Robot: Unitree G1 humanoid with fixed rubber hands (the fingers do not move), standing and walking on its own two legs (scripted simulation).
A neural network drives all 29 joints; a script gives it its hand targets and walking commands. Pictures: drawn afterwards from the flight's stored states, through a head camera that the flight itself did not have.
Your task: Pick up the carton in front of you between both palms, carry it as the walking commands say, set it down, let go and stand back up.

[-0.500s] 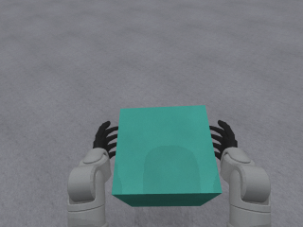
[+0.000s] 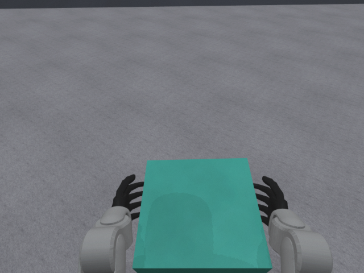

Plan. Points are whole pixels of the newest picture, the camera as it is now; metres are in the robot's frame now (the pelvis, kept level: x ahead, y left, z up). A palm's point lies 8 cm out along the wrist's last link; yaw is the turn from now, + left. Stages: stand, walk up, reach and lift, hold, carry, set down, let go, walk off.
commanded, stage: carry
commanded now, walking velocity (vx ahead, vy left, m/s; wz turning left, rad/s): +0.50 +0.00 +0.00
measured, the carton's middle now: (198, 228) +0.24 -0.01 +0.00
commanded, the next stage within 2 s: none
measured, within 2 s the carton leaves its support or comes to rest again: neither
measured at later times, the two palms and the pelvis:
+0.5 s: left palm (152, 113) +0.54 +0.12 +0.10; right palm (251, 111) +0.56 -0.18 +0.09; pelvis +0.31 -0.04 +0.00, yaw +3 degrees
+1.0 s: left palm (149, 69) +0.86 +0.17 +0.08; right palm (223, 68) +0.86 -0.13 +0.08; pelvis +0.62 +0.02 +0.00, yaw +0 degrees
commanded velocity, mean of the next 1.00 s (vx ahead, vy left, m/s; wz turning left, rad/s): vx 0.50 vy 0.00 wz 0.00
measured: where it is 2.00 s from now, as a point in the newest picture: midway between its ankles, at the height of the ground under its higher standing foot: (186, 163)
